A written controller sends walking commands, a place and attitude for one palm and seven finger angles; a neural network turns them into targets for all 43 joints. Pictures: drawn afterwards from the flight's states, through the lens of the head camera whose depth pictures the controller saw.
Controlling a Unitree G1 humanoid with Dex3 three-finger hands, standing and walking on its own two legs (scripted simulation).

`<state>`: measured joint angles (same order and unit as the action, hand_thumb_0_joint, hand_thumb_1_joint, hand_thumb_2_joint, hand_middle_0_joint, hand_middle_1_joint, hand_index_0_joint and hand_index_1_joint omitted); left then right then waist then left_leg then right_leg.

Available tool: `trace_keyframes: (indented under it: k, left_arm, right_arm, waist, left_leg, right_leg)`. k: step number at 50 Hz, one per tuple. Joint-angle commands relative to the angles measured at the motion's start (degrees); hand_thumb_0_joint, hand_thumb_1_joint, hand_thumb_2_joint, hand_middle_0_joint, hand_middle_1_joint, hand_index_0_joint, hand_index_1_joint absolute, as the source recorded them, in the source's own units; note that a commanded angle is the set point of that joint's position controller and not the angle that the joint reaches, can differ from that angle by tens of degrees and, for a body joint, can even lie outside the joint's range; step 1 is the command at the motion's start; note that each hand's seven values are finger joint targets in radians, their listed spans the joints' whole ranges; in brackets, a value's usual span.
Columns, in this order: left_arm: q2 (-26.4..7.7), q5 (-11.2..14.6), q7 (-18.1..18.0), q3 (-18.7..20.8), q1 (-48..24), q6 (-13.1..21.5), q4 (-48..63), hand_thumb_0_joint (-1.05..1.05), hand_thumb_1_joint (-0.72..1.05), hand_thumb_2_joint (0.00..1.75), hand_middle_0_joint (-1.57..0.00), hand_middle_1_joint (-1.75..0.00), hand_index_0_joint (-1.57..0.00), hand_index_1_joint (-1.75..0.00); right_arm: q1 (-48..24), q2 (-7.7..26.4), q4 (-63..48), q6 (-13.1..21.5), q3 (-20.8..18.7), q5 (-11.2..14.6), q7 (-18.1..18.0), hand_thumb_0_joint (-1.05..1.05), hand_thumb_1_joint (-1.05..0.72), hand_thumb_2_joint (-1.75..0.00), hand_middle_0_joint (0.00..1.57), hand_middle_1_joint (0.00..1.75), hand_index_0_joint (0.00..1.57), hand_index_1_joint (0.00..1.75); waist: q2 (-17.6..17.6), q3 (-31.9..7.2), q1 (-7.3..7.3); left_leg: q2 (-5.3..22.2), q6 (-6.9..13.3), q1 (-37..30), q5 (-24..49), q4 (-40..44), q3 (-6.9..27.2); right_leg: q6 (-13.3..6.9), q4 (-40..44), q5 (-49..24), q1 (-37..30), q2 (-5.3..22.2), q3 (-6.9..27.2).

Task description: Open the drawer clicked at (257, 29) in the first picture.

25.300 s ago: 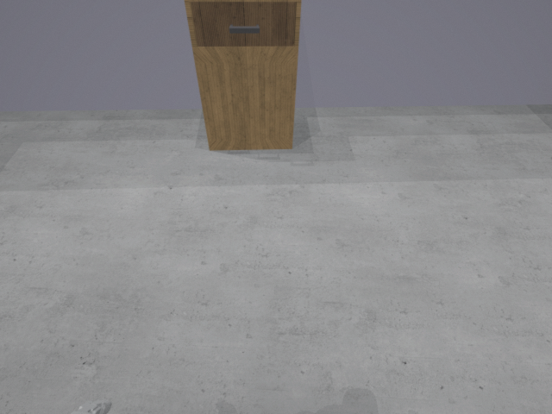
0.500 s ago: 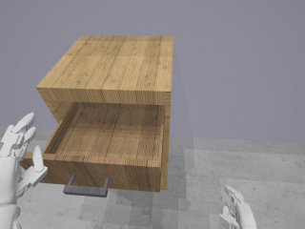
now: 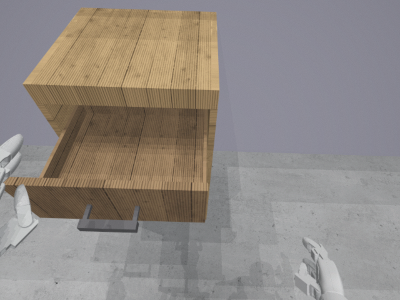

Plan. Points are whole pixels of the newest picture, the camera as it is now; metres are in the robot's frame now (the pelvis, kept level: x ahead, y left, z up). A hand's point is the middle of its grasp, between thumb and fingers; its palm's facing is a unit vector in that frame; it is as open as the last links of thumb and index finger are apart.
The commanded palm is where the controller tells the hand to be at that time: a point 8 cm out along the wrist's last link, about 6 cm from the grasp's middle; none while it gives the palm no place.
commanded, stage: step back with the hand held close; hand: left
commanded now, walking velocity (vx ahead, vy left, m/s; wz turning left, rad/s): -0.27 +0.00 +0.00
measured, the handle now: (110, 217) +0.30 +0.23 -0.08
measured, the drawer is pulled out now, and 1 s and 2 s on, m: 0.25 0.25 0.25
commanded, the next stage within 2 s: stop stepping back and stand still in 0.94 s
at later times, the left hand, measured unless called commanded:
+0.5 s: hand (12, 257) +0.15 +0.24 +0.16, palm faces +0.37 -0.80 -0.48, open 7.4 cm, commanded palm +0.08 +0.28 +0.18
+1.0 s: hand out of the picture +0.05 +0.21 +0.16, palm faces +0.31 -0.81 -0.50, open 7.4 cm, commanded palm -0.02 +0.25 +0.18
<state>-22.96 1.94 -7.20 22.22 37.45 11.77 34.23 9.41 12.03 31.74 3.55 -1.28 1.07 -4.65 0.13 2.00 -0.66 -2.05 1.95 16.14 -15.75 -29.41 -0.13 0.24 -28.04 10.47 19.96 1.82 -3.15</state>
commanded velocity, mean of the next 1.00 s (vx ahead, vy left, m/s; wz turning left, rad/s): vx -0.36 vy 0.00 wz -0.01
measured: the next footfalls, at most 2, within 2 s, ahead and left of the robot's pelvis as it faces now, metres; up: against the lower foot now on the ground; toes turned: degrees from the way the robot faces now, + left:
right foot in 0.48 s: -0.03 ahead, -0.13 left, +0.00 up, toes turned -1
left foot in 0.86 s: -0.10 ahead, +0.11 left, +0.00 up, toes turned +3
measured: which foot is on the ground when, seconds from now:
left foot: down 0.00-0.64, up 0.66-0.84, down 0.86-1.00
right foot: down 0.00-0.38, up 0.40-0.46, down 0.48-0.88, up 0.90-1.00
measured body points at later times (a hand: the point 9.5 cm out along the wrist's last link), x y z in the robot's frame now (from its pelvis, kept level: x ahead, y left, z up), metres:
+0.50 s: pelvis -0.05 +0.00 -0.01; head -0.01 +0.02 +0.44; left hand +0.13 +0.28 +0.19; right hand +0.12 -0.24 -0.08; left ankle -0.01 +0.10 -0.74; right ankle -0.05 -0.13 -0.73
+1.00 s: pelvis -0.15 -0.03 +0.00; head -0.09 -0.01 +0.44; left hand +0.03 +0.25 +0.19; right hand +0.05 -0.26 -0.07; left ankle -0.14 +0.11 -0.74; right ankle -0.13 -0.13 -0.71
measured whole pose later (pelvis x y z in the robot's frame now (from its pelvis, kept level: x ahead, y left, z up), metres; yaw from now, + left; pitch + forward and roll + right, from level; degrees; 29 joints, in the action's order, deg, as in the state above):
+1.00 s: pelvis -0.15 -0.03 +0.00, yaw +1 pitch +4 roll +1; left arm -24.7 2.5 -7.8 23.3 37.9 12.0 38.6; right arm 6.9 9.3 34.2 7.3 -1.7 0.0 -3.7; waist 4.0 3.2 -0.3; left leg 1.9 -1.5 18.4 -13.9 -28.8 -1.3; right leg 0.6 -44.3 22.1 26.5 0.0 -1.6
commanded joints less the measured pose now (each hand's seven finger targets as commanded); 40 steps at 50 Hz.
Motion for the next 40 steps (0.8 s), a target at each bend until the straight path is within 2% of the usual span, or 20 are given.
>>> trace_keyframes:
  k: [1, 6, 11, 13, 15, 16, 18, 19, 21, 24, 27, 28, 30, 31, 32, 33, 34, 35, 37, 40]
  left_arm:
    - [-6.8, -0.3, -2.4, 6.1, 0.6, 3.8, 13.7, 0.0, 0.9, 0.9, -0.2, -0.3, -0.2, -0.3]
    - [-6.6, -0.6, -3.4, 6.1, -0.8, 4.1, 15.0, 0.0, 0.9, 0.9, -0.2, -0.3, -0.2, -0.3]
    - [-7.1, 0.0, -3.5, 6.0, -2.6, 4.7, 14.1, 0.0, 0.9, 0.9, -0.2, -0.3, -0.2, -0.3]
    - [-7.1, -0.1, -3.8, 5.9, -2.5, 4.8, 13.4, 0.0, 0.9, 0.9, -0.2, -0.3, -0.2, -0.3]
    - [-7.5, -0.3, -4.1, 6.1, -2.6, 4.9, 13.9, 0.0, 0.9, 0.9, -0.2, -0.3, -0.2, -0.3]
    - [-7.4, -0.6, -4.3, 6.3, -2.4, 4.9, 13.7, 0.0, 0.9, 0.9, -0.2, -0.3, -0.2, -0.3]
    - [-6.6, -1.5, -4.6, 6.3, -2.1, 5.1, 13.8, 0.0, 0.9, 0.9, -0.2, -0.3, -0.2, -0.3]
    - [-6.1, -2.0, -4.9, 6.3, -2.0, 5.2, 14.7, 0.0, 0.9, 0.9, -0.2, -0.3, -0.2, -0.3]
    - [-7.4, -1.4, -4.3, 6.9, -1.0, 5.3, 15.5, 0.0, 0.9, 0.9, -0.2, -0.3, -0.2, -0.3]
    - [-6.6, 0.0, -3.4, 6.4, 1.7, 6.1, 15.0, 0.0, 0.9, 0.9, -0.2, -0.3, -0.2, -0.3]
    - [-6.8, 0.5, -3.0, 5.4, -0.4, 6.6, 16.6, 0.0, 0.9, 0.9, -0.2, -0.3, -0.2, -0.3]
    - [-6.7, 0.6, -2.3, 5.4, -0.5, 6.2, 16.1, 0.0, 0.9, 0.9, -0.2, -0.3, -0.2, -0.3]
    - [-7.7, 1.5, -1.6, 6.7, 2.3, 5.4, 14.6, 0.0, 0.9, 0.9, -0.2, -0.3, -0.2, -0.3]
    - [-8.0, 1.9, -1.4, 6.5, 1.9, 5.1, 14.3, 0.0, 0.9, 0.9, -0.2, -0.3, -0.2, -0.3]
    - [-8.3, 1.9, -1.4, 6.5, 0.5, 4.9, 13.7, 0.0, 0.9, 0.9, -0.2, -0.3, -0.2, -0.3]
    - [-9.2, 1.9, -1.7, 7.3, 0.1, 4.4, 12.0, 0.0, 0.9, 0.9, -0.2, -0.3, -0.2, -0.3]
    - [-8.9, 1.8, -1.9, 7.4, 0.7, 3.9, 10.7, 0.0, 0.9, 0.9, -0.2, -0.3, -0.2, -0.3]
    - [-9.0, 1.1, -1.9, 8.1, 0.3, 3.4, 9.8, 0.0, 0.9, 0.9, -0.2, -0.3, -0.2, -0.3]
    - [-7.3, 0.1, -2.1, 7.2, 1.5, 3.3, 8.9, 0.0, 0.9, 0.9, -0.2, -0.3, -0.2, -0.3]
    - [-7.2, -0.3, -2.3, 5.4, 1.5, 3.1, 11.8, 0.0, 0.9, 0.9, -0.2, -0.3, -0.2, -0.3]
  right_arm:
    - [-4.7, 6.6, -9.5, 4.3, -2.1, -1.1, -0.5, 0.0, -0.9, -0.9, 0.2, 0.3, 0.2, 0.3]
    - [-3.0, 6.7, -9.1, 5.5, -2.0, -1.6, -0.6, 0.0, -0.9, -0.9, 0.2, 0.3, 0.2, 0.3]
    - [-2.4, 6.6, -8.2, 5.7, -2.0, -1.0, -0.3, 0.0, -0.9, -0.9, 0.2, 0.3, 0.2, 0.3]
    - [-2.9, 6.5, -7.9, 5.5, -1.8, -1.0, -0.3, 0.0, -0.9, -0.9, 0.2, 0.3, 0.2, 0.3]
    - [-3.7, 6.7, -7.9, 5.5, -1.6, -1.0, -0.6, 0.0, -0.9, -0.9, 0.2, 0.3, 0.2, 0.3]
    - [-3.8, 6.4, -8.0, 5.5, -1.4, -1.2, -0.7, 0.0, -0.9, -0.9, 0.2, 0.3, 0.2, 0.3]
    - [-4.7, 6.9, -9.0, 6.1, -1.3, -1.4, -0.8, 0.0, -0.9, -0.9, 0.2, 0.3, 0.2, 0.3]
    - [-4.3, 6.6, -8.8, 6.5, -1.5, -2.1, -1.0, 0.0, -0.9, -0.9, 0.2, 0.3, 0.2, 0.3]
    - [-4.2, 6.3, -8.4, 7.2, -2.0, -2.1, -0.8, 0.0, -0.9, -0.9, 0.2, 0.3, 0.2, 0.3]
    - [-3.5, 6.3, -6.5, 7.7, -2.0, -3.0, -0.5, 0.0, -0.9, -0.9, 0.2, 0.3, 0.2, 0.3]
    - [-3.2, 6.9, -4.5, 8.3, -1.5, -3.2, 0.0, 0.0, -0.9, -0.9, 0.2, 0.3, 0.2, 0.3]
    - [-3.9, 7.0, -4.9, 8.3, -1.8, -2.0, 0.6, 0.0, -0.9, -0.9, 0.2, 0.3, 0.2, 0.3]
    - [-5.4, 6.6, -5.9, 7.9, -2.3, -0.9, 0.9, 0.0, -0.9, -0.9, 0.2, 0.3, 0.2, 0.3]
    - [-5.7, 6.2, -6.5, 7.2, -2.3, -0.2, 1.0, 0.0, -0.9, -0.9, 0.2, 0.3, 0.2, 0.3]
    - [-5.2, 5.5, -6.4, 6.5, -2.6, 0.5, 1.1, 0.0, -0.9, -0.9, 0.2, 0.3, 0.2, 0.3]
    - [-6.0, 5.0, -6.0, 5.6, -3.1, 0.6, 1.0, 0.0, -0.9, -0.9, 0.2, 0.3, 0.2, 0.3]
    - [-7.2, 3.9, -5.9, 4.9, -2.7, 0.1, 0.8, 0.0, -0.9, -0.9, 0.2, 0.3, 0.2, 0.3]
    - [-7.9, 2.9, -6.4, 4.2, -1.6, -0.3, 0.7, 0.0, -0.9, -0.9, 0.2, 0.3, 0.2, 0.3]
    - [-8.7, 1.8, -6.8, 2.8, -0.3, -0.7, -0.2, 0.0, -0.9, -0.9, 0.2, 0.3, 0.2, 0.3]
    - [-7.6, 3.8, -6.1, 2.2, -0.4, -1.0, -0.9, 0.0, -0.9, -0.9, 0.2, 0.3, 0.2, 0.3]
  waist:
    - [-4.8, -8.9, 0.68]
    - [-3.9, -8.1, -0.06]
    - [2.6, -7.3, -0.53]
    - [2.6, -6.7, -0.31]
    - [-1.2, -5.6, -0.29]
    - [-2.4, -5.2, -0.26]
    - [-9.8, -4.1, -0.15]
    - [-11.2, -4.8, -0.04]
    - [-9.4, -9.0, 0.63]
    - [-9.3, -9.3, 0.93]
    - [-12.0, -13.4, 0.33]
    - [-11.2, -15.8, 0.7]
    - [-5.9, -17.4, 1.27]
    - [-0.7, -16.1, 0.8]
    - [6.9, -14.5, -0.06]
    - [12.0, -11.8, 0.47]
    - [11.4, -9.9, 0.71]
    - [11.1, -9.6, 0.33]
    - [9.3, -9.4, -0.12]
    - [4.3, -9.6, -1.03]
  left_leg:
    - [9.5, 1.0, 10.3, 8.6, 7.5, 8.3]
    - [8.4, 1.2, 14.0, -0.1, 4.4, 8.3]
    - [4.0, 0.1, 6.4, -10.0, -3.1, 5.6]
    - [3.9, 0.1, 4.0, -11.0, -3.3, 5.5]
    - [5.7, 0.6, 4.8, -10.8, 1.4, 6.9]
    - [7.8, 1.2, 8.7, -11.0, 5.7, 9.0]
    - [13.5, 3.5, 22.4, -14.9, 14.7, 14.5]
    - [15.5, 4.2, 24.7, -9.6, 15.0, 16.0]
    - [15.7, 3.9, 17.3, 8.2, 9.6, 13.8]
    - [16.0, 3.8, 9.0, 22.7, 6.3, 13.6]
    - [16.1, 3.0, -4.1, 40.9, 2.4, 12.1]
    - [15.4, 2.1, -5.6, 39.9, 0.9, 9.8]
    - [12.5, 1.0, -3.2, 28.4, -2.5, 6.7]
    - [8.9, -0.3, 0.5, 18.0, -6.6, 4.4]
    - [3.4, -2.2, 1.7, 4.2, -14.7, 1.2]
    - [-0.3, -3.0, 5.3, -9.3, -27.0, 1.6]
    - [0.3, -2.9, 8.6, -13.1, -34.2, 4.0]
    - [1.4, -3.1, 10.6, -13.8, -33.2, 5.0]
    - [2.6, -3.1, 9.2, -13.2, -22.5, 2.3]
    - [2.1, -2.4, 5.0, -5.2, 1.7, -0.7]
  right_leg:
    - [-1.0, -4.0, -7.1, -13.3, 2.4, 3.7]
    - [-2.2, -3.0, -4.5, -11.5, 3.6, 6.9]
    - [-4.7, 7.5, 7.3, -0.1, 8.7, 13.4]
    - [-4.7, 9.0, 12.5, 3.3, 9.3, 12.7]
    - [-3.7, 6.9, 12.0, 2.9, 7.1, 10.5]
    - [-2.4, 3.9, 11.5, -0.4, 4.9, 8.4]
    - [-0.3, -8.1, 8.1, -11.5, -0.2, 4.2]
    - [0.0, -12.9, 4.0, -14.2, -2.0, 2.7]
    - [-0.3, -14.0, 4.3, -11.7, -1.1, 4.1]
    - [-0.9, -9.0, 8.6, -7.4, -1.2, 3.5]
    - [-1.1, -2.4, 3.1, -5.5, -1.3, 3.7]
    - [-1.4, -1.8, -1.0, -6.6, -0.5, 3.6]
    - [-2.7, -0.1, -9.2, -8.3, 2.6, 5.9]
    - [-4.4, 3.0, -16.6, -7.6, 7.2, 11.2]
    - [-7.6, 8.5, -19.1, -3.6, 14.7, 19.1]
    - [-11.0, 12.6, -18.7, 0.3, 20.0, 23.2]
    - [-12.6, 12.7, -18.9, 0.4, 20.9, 21.5]
    - [-13.0, 10.7, -23.4, -1.4, 19.5, 19.5]
    - [-9.3, 7.0, -29.3, -5.4, 14.2, 11.8]
    - [-5.4, 4.0, -30.1, -10.3, 10.7, 9.0]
